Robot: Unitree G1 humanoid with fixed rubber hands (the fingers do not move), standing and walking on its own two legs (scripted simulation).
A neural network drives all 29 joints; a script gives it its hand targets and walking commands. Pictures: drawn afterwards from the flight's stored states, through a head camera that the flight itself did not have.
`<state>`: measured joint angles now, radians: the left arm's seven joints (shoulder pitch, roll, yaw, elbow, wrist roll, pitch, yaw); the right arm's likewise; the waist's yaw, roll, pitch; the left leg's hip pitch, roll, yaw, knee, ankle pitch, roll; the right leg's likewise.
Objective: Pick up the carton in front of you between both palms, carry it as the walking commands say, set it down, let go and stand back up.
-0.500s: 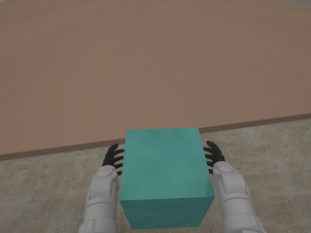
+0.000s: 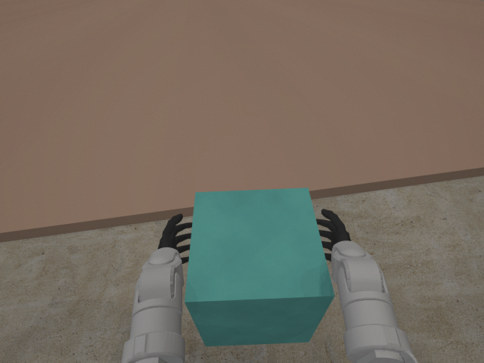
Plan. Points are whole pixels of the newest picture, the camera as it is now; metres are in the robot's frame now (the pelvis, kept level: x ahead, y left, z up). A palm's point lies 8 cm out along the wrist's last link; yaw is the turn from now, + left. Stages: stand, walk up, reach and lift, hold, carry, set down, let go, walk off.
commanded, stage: reach and lift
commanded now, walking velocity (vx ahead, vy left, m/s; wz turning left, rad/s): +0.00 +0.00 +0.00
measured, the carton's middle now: (254, 270) +0.30 +0.00 -0.04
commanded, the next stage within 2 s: hold in 0.44 s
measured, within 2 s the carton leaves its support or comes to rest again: neither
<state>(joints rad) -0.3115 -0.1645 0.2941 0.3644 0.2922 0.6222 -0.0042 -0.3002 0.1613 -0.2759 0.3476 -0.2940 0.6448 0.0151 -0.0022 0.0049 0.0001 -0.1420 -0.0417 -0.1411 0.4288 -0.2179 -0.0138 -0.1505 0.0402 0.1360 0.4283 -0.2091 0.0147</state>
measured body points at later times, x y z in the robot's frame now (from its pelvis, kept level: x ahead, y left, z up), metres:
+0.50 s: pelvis +0.01 +0.00 +0.00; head -0.03 +0.00 +0.45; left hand +0.31 +0.15 +0.04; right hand +0.31 -0.15 +0.03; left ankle +0.01 +0.13 -0.74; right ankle +0.02 -0.13 -0.74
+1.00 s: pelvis +0.00 +0.00 +0.00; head -0.05 +0.00 +0.45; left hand +0.30 +0.15 +0.05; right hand +0.30 -0.15 +0.05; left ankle +0.01 +0.13 -0.74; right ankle +0.02 -0.13 -0.74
